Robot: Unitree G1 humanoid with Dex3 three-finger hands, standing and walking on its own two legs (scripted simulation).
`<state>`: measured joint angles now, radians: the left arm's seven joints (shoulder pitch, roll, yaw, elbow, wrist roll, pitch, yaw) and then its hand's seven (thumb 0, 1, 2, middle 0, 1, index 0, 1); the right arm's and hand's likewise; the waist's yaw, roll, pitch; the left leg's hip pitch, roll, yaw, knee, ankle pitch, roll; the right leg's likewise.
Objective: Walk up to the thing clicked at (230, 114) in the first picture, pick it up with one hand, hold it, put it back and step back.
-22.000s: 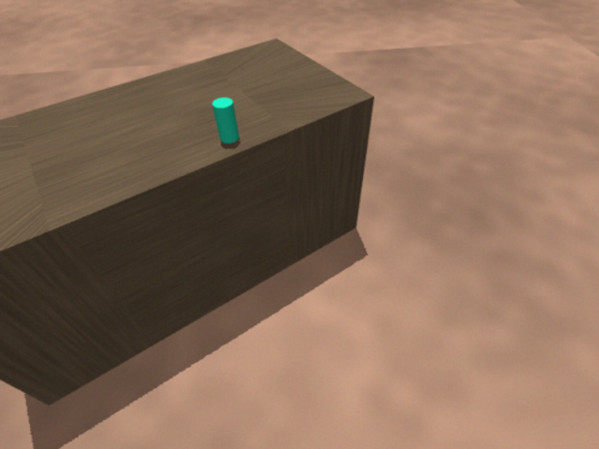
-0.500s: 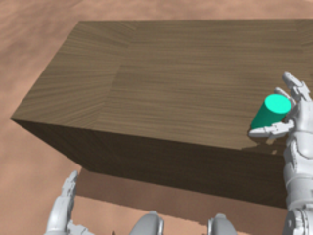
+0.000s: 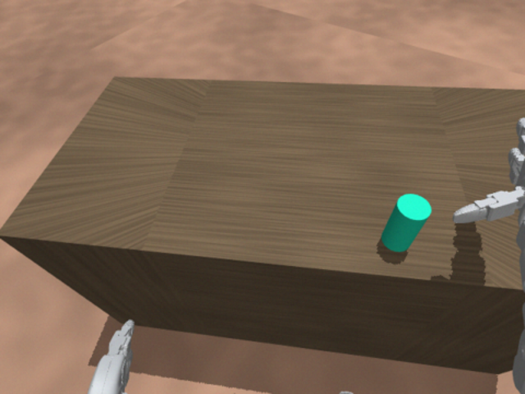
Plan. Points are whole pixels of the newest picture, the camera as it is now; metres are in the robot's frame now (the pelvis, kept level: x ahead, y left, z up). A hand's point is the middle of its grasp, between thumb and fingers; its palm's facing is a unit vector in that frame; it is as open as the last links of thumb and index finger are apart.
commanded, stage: sink last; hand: right
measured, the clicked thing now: (404, 224) +0.42 -0.19 -0.03
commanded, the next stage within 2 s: home in 1.02 s
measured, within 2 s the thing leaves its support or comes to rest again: neither
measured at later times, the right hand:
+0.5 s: hand out of the picture +0.27 -0.28 +0.08, palm faces +0.33 +0.88 -0.35, open 17.4 cm
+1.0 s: hand out of the picture +0.16 -0.25 +0.07, palm faces +0.38 +0.84 -0.39, open 17.5 cm
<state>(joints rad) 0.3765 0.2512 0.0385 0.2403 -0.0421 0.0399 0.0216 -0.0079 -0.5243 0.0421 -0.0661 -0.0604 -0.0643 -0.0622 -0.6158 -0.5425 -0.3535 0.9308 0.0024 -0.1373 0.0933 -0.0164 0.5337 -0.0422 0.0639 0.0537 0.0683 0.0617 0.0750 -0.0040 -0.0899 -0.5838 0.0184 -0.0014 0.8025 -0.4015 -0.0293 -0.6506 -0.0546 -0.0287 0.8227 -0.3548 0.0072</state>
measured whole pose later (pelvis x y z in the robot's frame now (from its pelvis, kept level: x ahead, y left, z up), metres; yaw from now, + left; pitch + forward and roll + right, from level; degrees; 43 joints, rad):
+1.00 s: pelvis -0.01 +0.02 +0.03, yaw -3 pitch -2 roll -1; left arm 0.31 0.23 0.13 0.50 -0.02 -0.05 0.11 -0.01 -0.51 0.04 -0.06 -0.05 -0.06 -0.05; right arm 0.46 -0.29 -0.25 0.00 0.05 -0.14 -0.06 -0.02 0.55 -0.05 0.06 0.05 0.06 0.06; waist -0.04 -0.05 0.02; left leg -0.24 0.03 0.04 0.58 -0.32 0.00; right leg -0.29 -0.03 0.00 0.54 -0.22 0.03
